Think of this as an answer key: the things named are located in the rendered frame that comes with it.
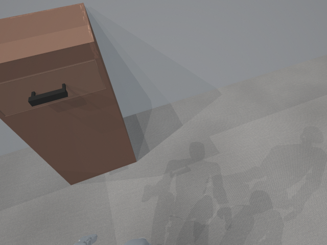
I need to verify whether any handle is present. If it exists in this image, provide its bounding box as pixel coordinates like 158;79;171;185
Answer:
28;83;68;106

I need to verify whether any left robot hand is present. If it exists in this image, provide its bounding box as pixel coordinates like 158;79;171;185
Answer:
74;234;98;245

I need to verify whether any drawer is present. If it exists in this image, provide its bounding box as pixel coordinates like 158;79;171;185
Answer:
0;59;105;115

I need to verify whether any cabinet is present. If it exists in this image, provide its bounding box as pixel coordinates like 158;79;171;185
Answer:
0;3;136;185

